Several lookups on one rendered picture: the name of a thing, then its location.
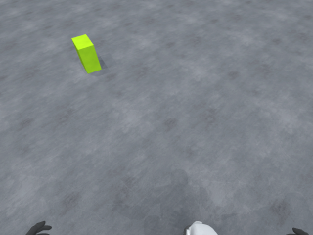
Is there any carton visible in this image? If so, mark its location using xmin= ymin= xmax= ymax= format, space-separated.
xmin=71 ymin=34 xmax=102 ymax=74

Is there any robot right shin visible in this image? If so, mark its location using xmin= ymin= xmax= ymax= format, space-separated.
xmin=190 ymin=221 xmax=202 ymax=227

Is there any robot right thigh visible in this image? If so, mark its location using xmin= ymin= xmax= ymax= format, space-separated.
xmin=186 ymin=223 xmax=218 ymax=235

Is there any robot left hand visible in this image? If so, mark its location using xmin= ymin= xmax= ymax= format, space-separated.
xmin=26 ymin=221 xmax=52 ymax=235

